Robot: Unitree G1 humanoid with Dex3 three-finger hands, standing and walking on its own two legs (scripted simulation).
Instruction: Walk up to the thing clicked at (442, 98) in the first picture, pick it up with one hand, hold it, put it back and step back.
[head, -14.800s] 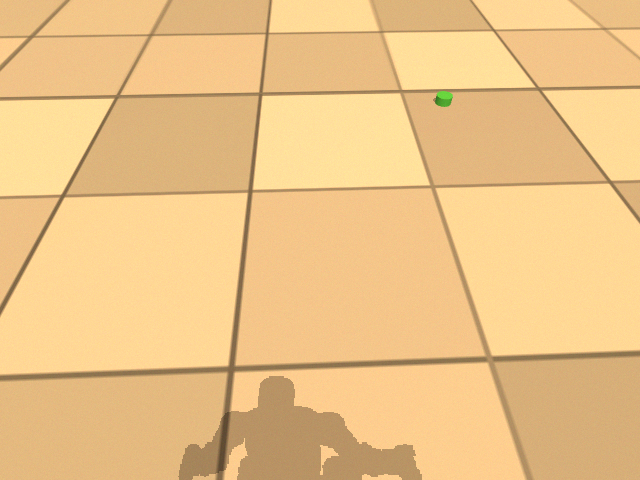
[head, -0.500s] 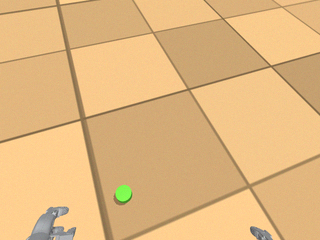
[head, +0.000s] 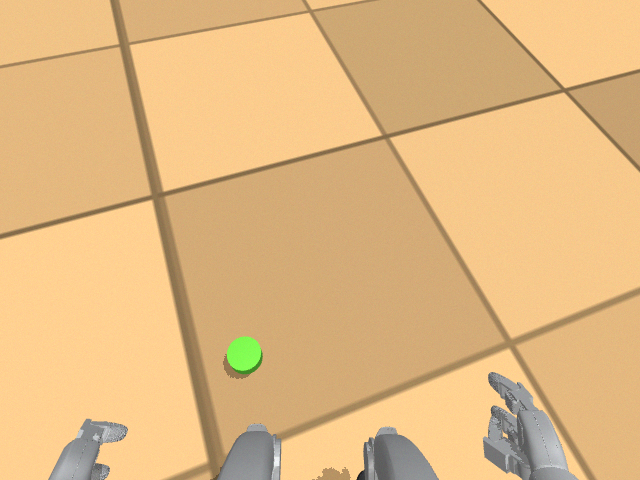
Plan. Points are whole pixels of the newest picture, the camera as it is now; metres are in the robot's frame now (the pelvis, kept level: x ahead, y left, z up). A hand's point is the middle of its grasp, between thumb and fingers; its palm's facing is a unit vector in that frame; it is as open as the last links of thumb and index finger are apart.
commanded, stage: rise first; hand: left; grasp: from above
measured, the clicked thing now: (245, 355) +0.42 +0.19 -0.66
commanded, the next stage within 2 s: none
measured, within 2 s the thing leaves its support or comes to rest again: neither
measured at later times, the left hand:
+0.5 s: hand (166, 410) +0.25 +0.28 -0.34, palm faces -0.46 -0.42 -0.79, open 14.1 cm
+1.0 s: hand (188, 376) +0.33 +0.28 -0.46, palm faces -0.47 -0.10 -0.88, open 14.2 cm
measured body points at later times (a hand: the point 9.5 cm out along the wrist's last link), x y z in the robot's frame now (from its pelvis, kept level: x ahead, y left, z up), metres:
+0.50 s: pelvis -0.06 +0.00 -0.20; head +0.14 +0.01 +0.21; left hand +0.27 +0.30 -0.30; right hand +0.12 -0.27 -0.32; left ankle +0.01 +0.12 -0.65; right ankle +0.01 -0.13 -0.65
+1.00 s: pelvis -0.09 +0.00 -0.30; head +0.13 +0.04 +0.09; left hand +0.35 +0.28 -0.41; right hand -0.02 -0.29 -0.42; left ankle +0.01 +0.12 -0.65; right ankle +0.01 -0.13 -0.65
